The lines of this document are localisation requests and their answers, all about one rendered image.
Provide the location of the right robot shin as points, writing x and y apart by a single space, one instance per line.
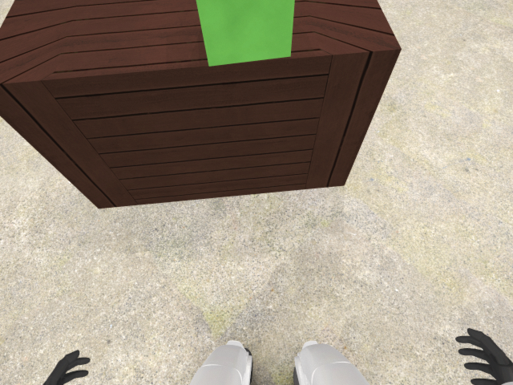
309 343

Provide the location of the left robot hand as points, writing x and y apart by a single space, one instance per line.
59 375

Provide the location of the pedestal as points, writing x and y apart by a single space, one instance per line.
118 96

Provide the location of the robot right thigh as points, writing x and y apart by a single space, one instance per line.
322 364

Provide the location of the right robot hand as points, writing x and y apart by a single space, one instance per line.
500 366

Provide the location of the carton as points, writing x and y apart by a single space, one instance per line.
238 31

